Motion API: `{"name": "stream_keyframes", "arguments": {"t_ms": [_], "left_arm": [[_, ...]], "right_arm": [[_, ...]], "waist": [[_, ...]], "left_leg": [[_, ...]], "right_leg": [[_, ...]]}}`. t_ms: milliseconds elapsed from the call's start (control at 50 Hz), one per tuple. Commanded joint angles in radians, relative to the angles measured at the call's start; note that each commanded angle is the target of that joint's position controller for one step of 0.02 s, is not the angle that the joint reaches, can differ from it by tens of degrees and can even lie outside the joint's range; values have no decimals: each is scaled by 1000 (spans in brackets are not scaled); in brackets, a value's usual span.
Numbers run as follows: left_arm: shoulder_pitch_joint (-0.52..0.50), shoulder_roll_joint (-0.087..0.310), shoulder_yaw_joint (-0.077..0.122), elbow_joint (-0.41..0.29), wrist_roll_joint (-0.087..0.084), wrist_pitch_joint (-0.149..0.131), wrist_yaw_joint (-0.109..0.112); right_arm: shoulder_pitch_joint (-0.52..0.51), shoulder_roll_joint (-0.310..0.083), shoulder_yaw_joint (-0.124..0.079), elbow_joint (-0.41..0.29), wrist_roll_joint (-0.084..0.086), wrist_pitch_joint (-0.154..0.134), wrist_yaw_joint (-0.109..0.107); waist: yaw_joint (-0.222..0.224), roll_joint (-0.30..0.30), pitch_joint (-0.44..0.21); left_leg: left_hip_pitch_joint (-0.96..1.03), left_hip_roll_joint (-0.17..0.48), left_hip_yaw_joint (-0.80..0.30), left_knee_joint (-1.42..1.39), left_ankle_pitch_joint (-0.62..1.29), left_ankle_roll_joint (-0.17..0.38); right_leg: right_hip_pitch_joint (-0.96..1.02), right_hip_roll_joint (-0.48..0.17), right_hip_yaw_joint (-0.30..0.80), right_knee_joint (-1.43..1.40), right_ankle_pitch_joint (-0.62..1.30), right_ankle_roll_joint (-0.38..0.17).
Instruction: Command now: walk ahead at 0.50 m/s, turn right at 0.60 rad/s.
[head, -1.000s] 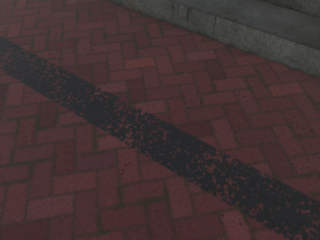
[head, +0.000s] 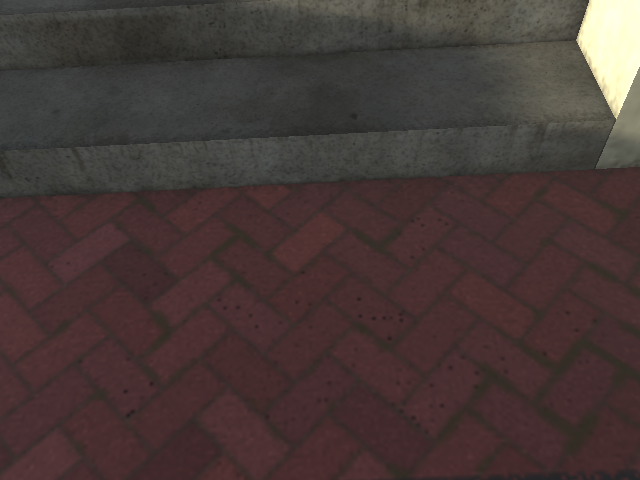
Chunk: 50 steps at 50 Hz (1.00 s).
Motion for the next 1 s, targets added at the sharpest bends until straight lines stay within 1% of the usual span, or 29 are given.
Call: {"name": "stream_keyframes", "arguments": {"t_ms": [20, 100, 180, 240, 260, 280, 300, 320, 340, 360, 380, 400, 420, 480, 520, 580, 680, 720, 760, 780, 800, 820, 840, 860, 880, 900, 920, 960, 1000], "left_arm": [[-31, 162, 42, -70, -5, -21, 23], [32, 153, 35, -35, -12, -15, 33], [95, 151, 31, 8, -13, -10, 34], [85, 164, 35, 22, -8, 2, 38], [64, 162, 32, 18, -8, 6, 38], [45, 140, 23, 9, -2, 6, 35], [58, 100, 4, -14, 17, 1, 34], [197, 38, -13, -1, -11, -12, 32], [157, 120, -3, 10, -22, -20, 30], [38, 158, 8, -12, -28, -23, 27], [-30, 148, 4, -29, -15, -26, 26], [-62, 133, 7, -38, 0, -29, 24], [-48, 118, 8, -36, 3, -27, 22], [-29, 73, -1, -28, 3, -15, 22], [-96, 58, -9, -49, 10, -16, 25], [-190, 39, -18, -65, 8, -25, 18], [-341, 44, -19, -107, -6, -38, -4], [-365, 60, -13, -125, -8, -47, -15], [-309, 91, 1, -113, -6, -57, -17], [-215, 118, 17, -87, -2, -60, -12], [-66, 170, 40, -51, 9, -61, -1], [117, 254, 60, -32, 22, -55, 13], [124, 278, 60, -18, 30, -46, 6], [92, 177, 38, -25, 16, -45, 5], [37, 135, 23, -25, 7, -47, 8], [-30, 111, 12, -25, 11, -49, 5], [-78, 85, 6, -21, 15, -52, 1], [-115, 76, 9, -7, 24, -68, 2], [-121, 99, 19, 14, 25, -78, 6]], "right_arm": [[-16, -57, -16, -67, -9, 4, -5], [-146, -27, 0, -93, 5, -8, 16], [-218, -55, -5, -125, 14, -24, 37], [-170, -78, -17, -127, 15, -31, 40], [-93, -93, -27, -109, 12, -34, 36], [31, -125, -43, -82, 3, -36, 31], [201, -186, -57, -67, -9, -35, 25], [294, -221, -73, -18, -3, -24, 35], [298, -131, -50, -19, 27, -20, 38], [232, -91, -37, -27, 29, -13, 33], [172, -82, -29, -39, 19, -5, 31], [139, -68, -23, -40, 12, -3, 32], [124, -58, -18, -41, 3, -6, 32], [136, -70, -20, -20, 14, -14, 33], [155, -101, -28, -5, 18, -11, 27], [186, -116, -30, 15, 25, 2, 19], [276, -132, -30, 62, 38, 20, 16], [286, -140, -33, 73, 41, 32, 12], [268, -163, -40, 74, 42, 43, 4], [249, -161, -38, 70, 43, 46, 2], [244, -126, -24, 62, 33, 45, 1], [242, -45, 5, 26, -1, 40, -1], [379, 15, 20, 16, 36, 22, 2], [315, -102, -8, 35, 58, 19, 0], [235, -129, -20, 15, 60, 20, 2], [203, -112, -20, 13, 51, 27, -1], [190, -100, -25, 10, 41, 37, -1], [220, -62, -25, 17, 44, 61, 4], [195, -44, -24, 0, 41, 75, 3]], "waist": [[-29, -77, -52], [34, -118, -38], [65, -126, -12], [32, -159, -15], [-12, -160, -50], [-72, -142, -147], [-127, -26, -303], [-86, 290, -404], [-112, 189, -325], [-119, 85, -176], [-94, 3, -99], [-70, -17, -47], [-42, 11, -46], [-23, 51, -51], [-36, 37, -35], [-69, 33, -24], [-123, 38, 14], [-110, 46, 25], [-62, 60, 1], [-6, 53, -50], [60, 28, -163], [120, -135, -333], [48, -395, -429], [79, -240, -311], [69, -182, -189], [34, -117, -132], [7, -125, -82], [-32, -151, -60], [-45, -123, -31]], "left_leg": [[-13, -21, 15, -155, 160, -29], [67, -72, 32, -435, 368, -17], [51, -84, 22, -530, 326, 26], [107, -102, 41, -572, 189, 72], [217, -126, 70, -613, 188, 96], [421, -92, 46, -602, 241, 138], [728, 80, -143, -554, 299, 221], [1024, 267, -582, -661, 69, 370], [993, 269, -673, -734, -142, 341], [860, 237, -531, -756, -145, 300], [723, 197, -420, -780, -48, 280], [627, 159, -353, -809, 44, 276], [570, 129, -300, -831, 112, 266], [508, 97, -191, -878, 252, 280], [506, 98, -145, -902, 311, 285], [514, 67, -65, -910, 326, 252], [558, 90, -57, -877, 277, 232], [601, 117, -96, -840, 286, 223], [618, 127, -121, -774, 346, 203], [595, 94, -97, -677, 455, 181], [502, 36, -56, -483, 447, 146], [284, -57, 8, -144, 105, 100], [-32, -157, -18, 115, -362, 67], [-122, -99, -79, 218, -313, 62], [-145, -63, -62, 215, -213, 66], [-99, -26, -49, 182, -132, 57], [-71, -3, -47, 139, -81, 50], [7, 19, -42, 119, -20, 40], [-16, 24, -45, 99, 32, 29]], "right_leg": [[6, -229, 220, -152, 292, -171], [19, -203, 190, -135, 172, -116], [146, -271, 267, -70, 163, -111], [227, -303, 307, -5, 298, -89], [229, -276, 287, 67, 446, -72], [183, -222, 243, 221, 530, -45], [-3, -148, 184, 509, 312, -6], [-366, 1, 105, 829, -331, 67], [-498, -48, 172, 939, -397, 65], [-546, -92, 144, 952, -307, 66], [-520, -139, 93, 912, -229, 69], [-499, -171, 73, 846, -179, 74], [-446, -198, 66, 802, -148, 77], [-406, -215, 27, 698, -118, 98], [-437, -226, 13, 589, -42, 115], [-411, -216, -6, 396, 130, 117], [-351, -174, -29, 207, 214, 108], [-338, -160, -19, 157, 154, 90], [-235, -140, -26, 108, 96, 71], [-89, -121, -45, 67, 99, 50], [154, -171, -8, 89, 124, 14], [451, -397, 225, 121, 156, -46], [645, -555, 631, -7, -72, -178], [548, -516, 590, -55, -197, -143], [421, -484, 433, -75, -171, -105], [299, -439, 334, -107, -84, -85], [213, -402, 250, -142, -18, -78], [119, -373, 135, -200, 85, -73], [91, -377, 55, -232, 173, -80]]}}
